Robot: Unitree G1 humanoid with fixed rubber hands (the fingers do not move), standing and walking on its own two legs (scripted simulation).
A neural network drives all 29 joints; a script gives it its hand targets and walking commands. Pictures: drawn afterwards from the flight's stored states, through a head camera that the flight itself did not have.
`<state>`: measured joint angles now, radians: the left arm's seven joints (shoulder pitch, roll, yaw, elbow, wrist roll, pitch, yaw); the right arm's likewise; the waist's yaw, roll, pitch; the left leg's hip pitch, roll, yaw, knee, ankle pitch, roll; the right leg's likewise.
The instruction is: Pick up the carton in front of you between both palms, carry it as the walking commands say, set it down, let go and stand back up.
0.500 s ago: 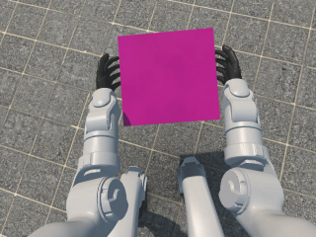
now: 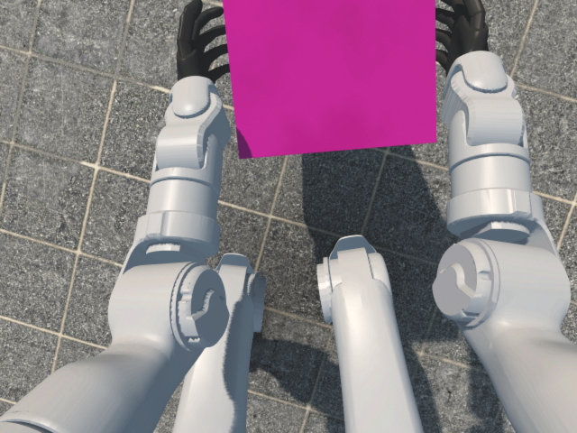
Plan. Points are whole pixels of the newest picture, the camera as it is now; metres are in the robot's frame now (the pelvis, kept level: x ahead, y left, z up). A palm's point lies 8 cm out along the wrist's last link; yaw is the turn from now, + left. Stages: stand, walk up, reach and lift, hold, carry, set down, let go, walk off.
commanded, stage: set down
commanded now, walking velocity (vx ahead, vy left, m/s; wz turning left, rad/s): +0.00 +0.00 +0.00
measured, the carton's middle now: (324, 77) +0.52 -0.11 -0.22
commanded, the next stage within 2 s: none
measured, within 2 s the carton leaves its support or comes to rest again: rests again in 0.70 s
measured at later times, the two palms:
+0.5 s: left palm (219, 87) +0.54 +0.04 -0.24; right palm (431, 65) +0.52 -0.26 -0.23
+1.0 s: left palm (223, 93) +0.54 +0.04 -0.26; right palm (427, 77) +0.51 -0.27 -0.26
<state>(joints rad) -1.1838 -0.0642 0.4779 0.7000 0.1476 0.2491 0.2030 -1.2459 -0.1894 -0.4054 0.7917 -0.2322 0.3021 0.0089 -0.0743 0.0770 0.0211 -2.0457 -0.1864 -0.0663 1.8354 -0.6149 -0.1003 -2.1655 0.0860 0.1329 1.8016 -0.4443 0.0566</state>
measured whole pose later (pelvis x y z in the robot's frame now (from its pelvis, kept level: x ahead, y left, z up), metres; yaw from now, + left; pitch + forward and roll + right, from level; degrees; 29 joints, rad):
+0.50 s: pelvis +0.00 -0.01 -0.07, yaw +3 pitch +40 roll +4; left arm -1.39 0.08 0.32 0.87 0.00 0.21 0.25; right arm -1.43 -0.33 -0.31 0.94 -0.10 0.27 0.00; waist -0.12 0.08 0.29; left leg -2.15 -0.23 -0.07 2.11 -0.68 -0.13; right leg -2.26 0.03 0.08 2.08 -0.52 0.03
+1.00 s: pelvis -0.01 +0.00 -0.09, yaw +2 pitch +37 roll +2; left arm -1.48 0.09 0.32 0.96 0.04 0.20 0.19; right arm -1.48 -0.39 -0.35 1.04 -0.11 0.25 0.08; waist -0.12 0.09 0.39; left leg -2.17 -0.22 -0.06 2.17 -0.66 -0.10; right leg -2.25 -0.01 0.06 2.13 -0.52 0.03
